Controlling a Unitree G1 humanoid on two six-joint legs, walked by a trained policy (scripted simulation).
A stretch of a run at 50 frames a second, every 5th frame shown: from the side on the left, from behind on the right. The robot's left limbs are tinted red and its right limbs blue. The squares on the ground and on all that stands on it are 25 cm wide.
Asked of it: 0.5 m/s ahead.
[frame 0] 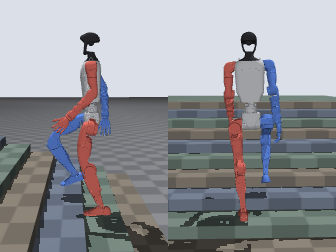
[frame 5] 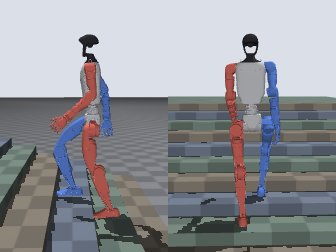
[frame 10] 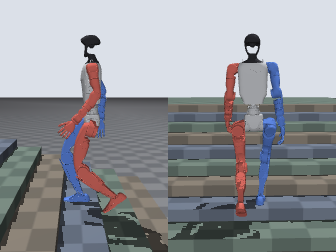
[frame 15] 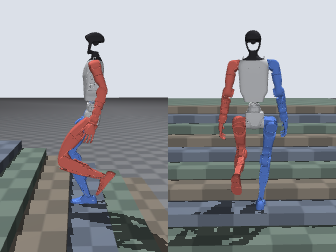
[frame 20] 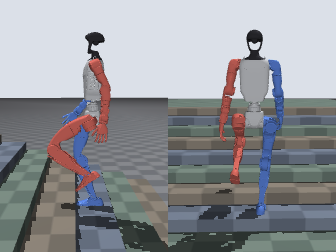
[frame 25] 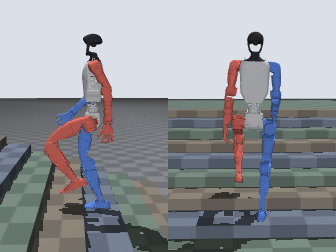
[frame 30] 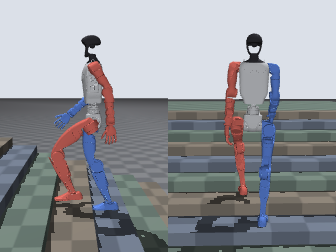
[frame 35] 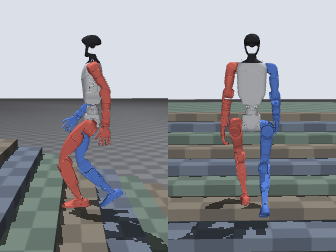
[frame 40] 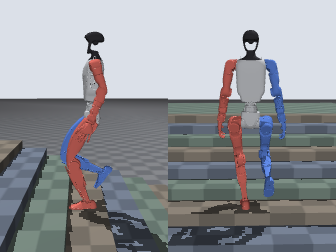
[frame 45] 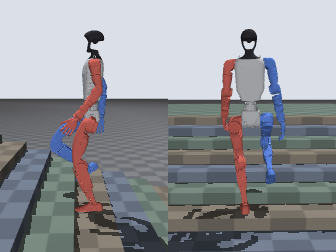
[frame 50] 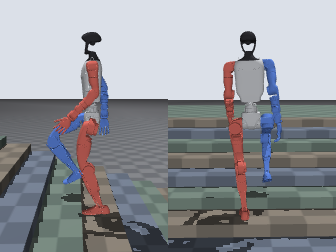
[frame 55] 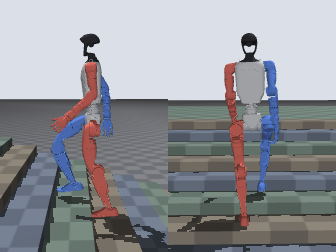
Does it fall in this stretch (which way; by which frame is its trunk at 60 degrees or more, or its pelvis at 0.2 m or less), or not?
no
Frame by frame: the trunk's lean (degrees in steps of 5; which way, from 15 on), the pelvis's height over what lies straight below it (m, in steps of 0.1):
0: 0, 0.8
5: 5, 0.8
10: 0, 0.7
15: 5, 0.7
20: 5, 0.8
25: 0, 0.8
30: 0, 0.8
35: 0, 0.7
40: 0, 0.7
45: 5, 0.8
50: 0, 0.8
55: 5, 0.8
